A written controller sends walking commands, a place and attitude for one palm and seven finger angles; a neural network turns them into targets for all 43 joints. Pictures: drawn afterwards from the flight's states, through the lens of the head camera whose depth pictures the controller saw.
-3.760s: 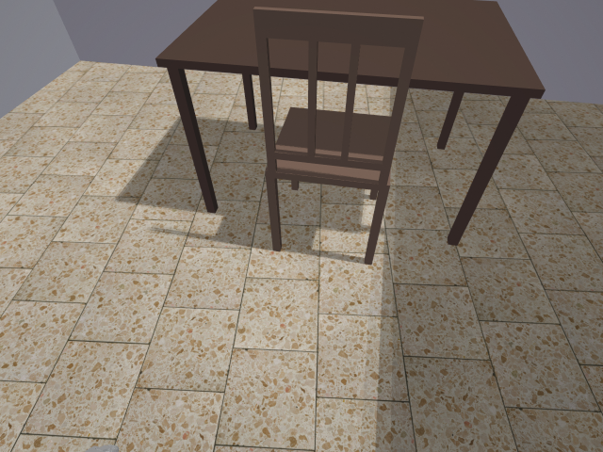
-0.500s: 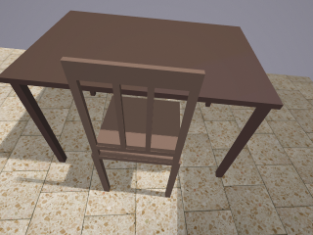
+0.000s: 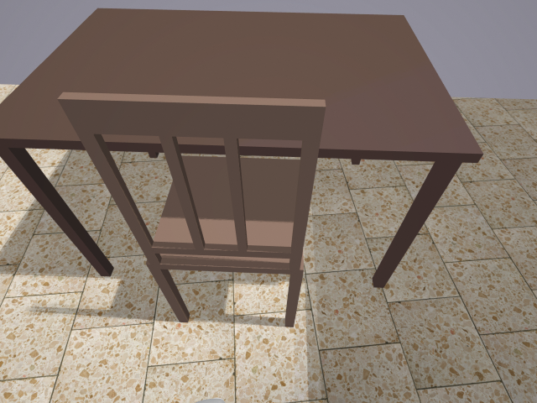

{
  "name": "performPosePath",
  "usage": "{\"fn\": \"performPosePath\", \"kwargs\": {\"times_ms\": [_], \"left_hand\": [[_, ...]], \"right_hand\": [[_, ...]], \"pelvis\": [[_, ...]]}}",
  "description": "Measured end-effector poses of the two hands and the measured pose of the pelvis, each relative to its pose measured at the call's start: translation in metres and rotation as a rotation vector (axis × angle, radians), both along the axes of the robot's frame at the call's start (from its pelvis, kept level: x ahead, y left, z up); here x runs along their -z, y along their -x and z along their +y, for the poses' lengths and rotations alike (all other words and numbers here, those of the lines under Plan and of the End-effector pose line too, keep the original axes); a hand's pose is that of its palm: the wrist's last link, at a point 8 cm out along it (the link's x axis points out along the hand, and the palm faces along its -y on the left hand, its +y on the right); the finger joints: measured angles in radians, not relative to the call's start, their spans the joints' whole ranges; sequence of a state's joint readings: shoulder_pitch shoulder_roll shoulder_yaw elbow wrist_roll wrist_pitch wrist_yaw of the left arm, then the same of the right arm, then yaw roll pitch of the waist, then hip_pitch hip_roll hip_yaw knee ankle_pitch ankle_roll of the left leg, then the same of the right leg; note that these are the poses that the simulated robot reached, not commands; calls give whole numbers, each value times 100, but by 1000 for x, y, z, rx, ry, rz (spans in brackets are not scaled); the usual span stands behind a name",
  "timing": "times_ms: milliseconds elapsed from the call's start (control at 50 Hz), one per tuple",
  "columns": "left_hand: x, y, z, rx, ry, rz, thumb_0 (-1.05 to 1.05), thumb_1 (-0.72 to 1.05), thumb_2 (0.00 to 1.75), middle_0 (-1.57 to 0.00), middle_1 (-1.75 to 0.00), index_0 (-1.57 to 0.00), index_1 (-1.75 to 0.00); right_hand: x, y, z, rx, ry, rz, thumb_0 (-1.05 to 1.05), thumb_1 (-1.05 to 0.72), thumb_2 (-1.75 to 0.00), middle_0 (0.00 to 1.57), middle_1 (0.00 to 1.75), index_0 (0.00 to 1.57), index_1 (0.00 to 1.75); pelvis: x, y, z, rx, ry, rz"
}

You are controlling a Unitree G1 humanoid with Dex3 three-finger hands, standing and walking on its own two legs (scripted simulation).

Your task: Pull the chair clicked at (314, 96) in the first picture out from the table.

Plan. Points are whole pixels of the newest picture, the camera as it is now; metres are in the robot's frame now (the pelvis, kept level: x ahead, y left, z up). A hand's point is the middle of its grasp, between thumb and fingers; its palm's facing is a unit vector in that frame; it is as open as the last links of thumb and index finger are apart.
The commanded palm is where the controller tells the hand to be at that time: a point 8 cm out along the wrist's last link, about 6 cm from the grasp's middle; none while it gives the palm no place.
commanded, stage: come to a stop and stand still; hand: left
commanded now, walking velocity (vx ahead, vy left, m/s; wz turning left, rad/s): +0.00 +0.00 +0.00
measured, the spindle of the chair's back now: (186, 200) +0.50 +0.20 -0.05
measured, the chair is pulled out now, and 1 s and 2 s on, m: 0.00 0.00 0.00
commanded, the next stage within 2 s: look again from close up in 1.34 s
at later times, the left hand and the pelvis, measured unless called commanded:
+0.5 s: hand out of the picture +0.04 +0.15 -0.15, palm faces +0.02 -0.97 -0.24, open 7.3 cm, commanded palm none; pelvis +0.02 -0.03 +0.01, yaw +1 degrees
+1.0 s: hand out of the picture +0.05 +0.15 -0.15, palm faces +0.04 -0.98 -0.21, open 7.4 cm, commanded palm none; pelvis +0.06 -0.03 +0.02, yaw +1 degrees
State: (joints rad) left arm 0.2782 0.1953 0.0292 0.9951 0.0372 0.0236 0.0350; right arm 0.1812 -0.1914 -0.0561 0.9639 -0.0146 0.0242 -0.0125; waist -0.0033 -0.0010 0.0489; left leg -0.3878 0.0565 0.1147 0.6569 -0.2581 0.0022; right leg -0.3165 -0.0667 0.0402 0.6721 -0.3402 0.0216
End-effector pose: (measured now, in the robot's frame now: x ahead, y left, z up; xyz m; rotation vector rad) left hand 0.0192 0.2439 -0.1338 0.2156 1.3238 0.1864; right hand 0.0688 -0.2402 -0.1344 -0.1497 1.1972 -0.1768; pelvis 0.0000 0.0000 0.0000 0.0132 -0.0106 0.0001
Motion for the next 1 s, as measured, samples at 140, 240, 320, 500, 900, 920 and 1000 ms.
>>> {"fn": "performPosePath", "kwargs": {"times_ms": [140,240,320,500,900,920,1000], "left_hand": [[-14,-26,-19,26,-8,-105,0,91,90,-20,-30,-20,-30],[-21,-32,-33,37,-2,-129,0,91,90,-20,-30,-20,-30],[-21,-30,-39,36,2,-99,0,91,90,-20,-30,-20,-30],[-18,-18,-45,-3,23,-14,0,92,90,-20,-30,-20,-30],[-11,-17,-51,-46,71,75,0,91,90,-20,-30,-20,-30],[-11,-18,-50,-46,69,73,0,91,90,-20,-30,-20,-30],[-13,-26,-45,-44,56,64,0,91,90,-20,-30,-20,-30]], "right_hand": [[13,53,-11,25,-41,70,0,-92,-90,20,30,20,30],[15,84,-10,32,-76,153,0,-91,-90,20,30,20,30],[13,98,-6,43,-92,198,0,-91,-90,20,30,20,30],[5,89,-3,25,-95,253,0,-91,-90,20,30,20,30],[-10,-26,-13,-43,-20,90,0,-92,-90,20,30,20,30],[-10,-29,-13,-45,-20,86,0,-92,-90,20,30,20,30],[-10,-36,-11,-48,-22,82,0,-93,-90,20,30,20,30]], "pelvis": [[-1,2,-13,-26,-3,-29],[-5,2,-22,-19,-10,-18],[-8,-1,-27,-16,-9,-12],[-14,-16,-32,-18,-6,0],[-20,-52,-27,-12,-3,2],[-20,-54,-26,-12,-3,2],[-21,-58,-25,-13,-4,3]]}}
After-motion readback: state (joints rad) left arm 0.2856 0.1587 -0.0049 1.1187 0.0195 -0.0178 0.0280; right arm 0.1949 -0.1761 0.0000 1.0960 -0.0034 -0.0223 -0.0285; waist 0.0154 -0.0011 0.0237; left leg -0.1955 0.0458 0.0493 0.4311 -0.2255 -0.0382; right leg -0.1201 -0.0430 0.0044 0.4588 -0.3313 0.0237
